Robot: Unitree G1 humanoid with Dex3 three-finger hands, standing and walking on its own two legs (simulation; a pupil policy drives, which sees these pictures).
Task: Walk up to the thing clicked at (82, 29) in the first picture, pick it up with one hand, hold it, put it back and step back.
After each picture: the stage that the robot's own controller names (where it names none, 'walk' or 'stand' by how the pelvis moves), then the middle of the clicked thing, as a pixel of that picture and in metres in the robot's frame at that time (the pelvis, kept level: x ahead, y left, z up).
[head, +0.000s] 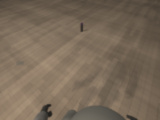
stand; (81, 27) +2.21 +0.22 -0.65
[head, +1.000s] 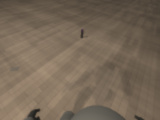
walk; (82, 33) +2.09 +0.16 -0.65
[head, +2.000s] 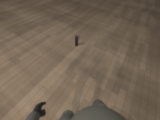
walk; (76, 41) +1.50 +0.20 -0.65
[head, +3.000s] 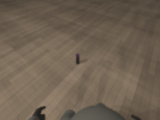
walk; (77, 59) +1.02 +0.17 -0.65
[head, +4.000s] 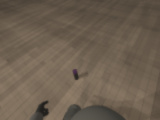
walk; (75, 74) +0.64 +0.22 -0.63
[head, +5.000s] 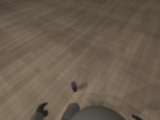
stand; (74, 87) +0.44 +0.20 -0.63
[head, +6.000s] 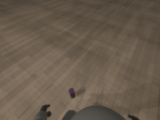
stand; (72, 93) +0.38 +0.19 -0.66
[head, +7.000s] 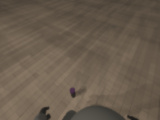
stand; (72, 92) +0.39 +0.18 -0.66
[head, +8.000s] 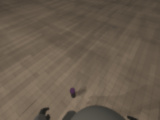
stand; (72, 93) +0.39 +0.18 -0.66
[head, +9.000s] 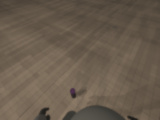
stand; (73, 93) +0.38 +0.18 -0.66
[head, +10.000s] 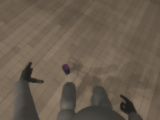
go down; (66, 69) +0.42 +0.20 -0.46
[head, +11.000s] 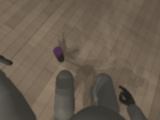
go down; (59, 55) +0.46 +0.25 -0.28
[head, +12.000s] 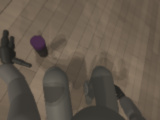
close in; (41, 48) +0.44 +0.28 -0.18
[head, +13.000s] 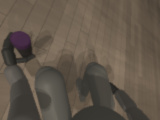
close; (24, 48) +0.43 +0.30 -0.16
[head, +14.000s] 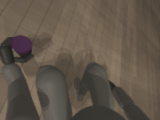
lift; (24, 49) +0.40 +0.30 -0.16
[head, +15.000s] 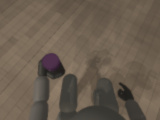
lift; (56, 67) +0.32 +0.21 +0.01
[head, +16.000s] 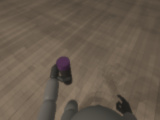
hold; (66, 73) +0.31 +0.16 +0.03
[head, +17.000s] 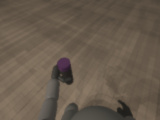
hold; (67, 73) +0.31 +0.15 +0.03
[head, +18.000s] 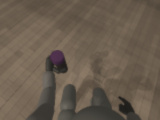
crouch; (61, 64) +0.37 +0.19 -0.03
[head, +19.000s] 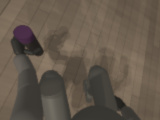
lower; (32, 44) +0.46 +0.28 -0.10
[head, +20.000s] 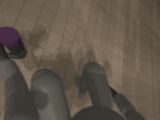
lower; (16, 46) +0.43 +0.31 -0.16
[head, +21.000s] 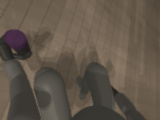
lower; (21, 47) +0.41 +0.31 -0.16
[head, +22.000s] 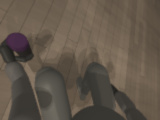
lower; (23, 50) +0.40 +0.31 -0.16
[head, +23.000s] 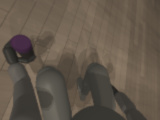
lower; (26, 51) +0.40 +0.30 -0.16
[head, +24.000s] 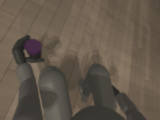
open; (34, 53) +0.40 +0.28 -0.17
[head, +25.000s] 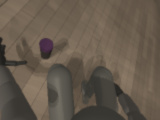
stand; (46, 51) +0.41 +0.27 -0.18
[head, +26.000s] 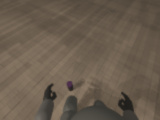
stand; (70, 86) +0.37 +0.18 -0.55
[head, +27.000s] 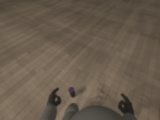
stand; (72, 92) +0.38 +0.18 -0.60
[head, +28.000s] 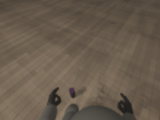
stand; (72, 93) +0.37 +0.18 -0.60
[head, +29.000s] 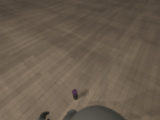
stand; (75, 94) +0.39 +0.16 -0.65
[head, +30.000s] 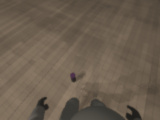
walk; (73, 78) +0.47 +0.16 -0.63
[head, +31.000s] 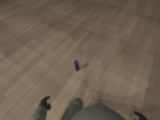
walk; (76, 66) +0.72 +0.21 -0.63
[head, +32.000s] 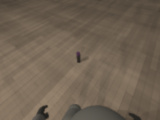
stand; (78, 57) +1.01 +0.22 -0.63
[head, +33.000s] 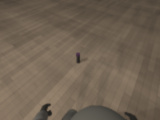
stand; (78, 58) +1.00 +0.19 -0.65
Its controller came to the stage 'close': yes
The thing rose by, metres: 0.68
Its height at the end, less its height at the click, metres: +0.00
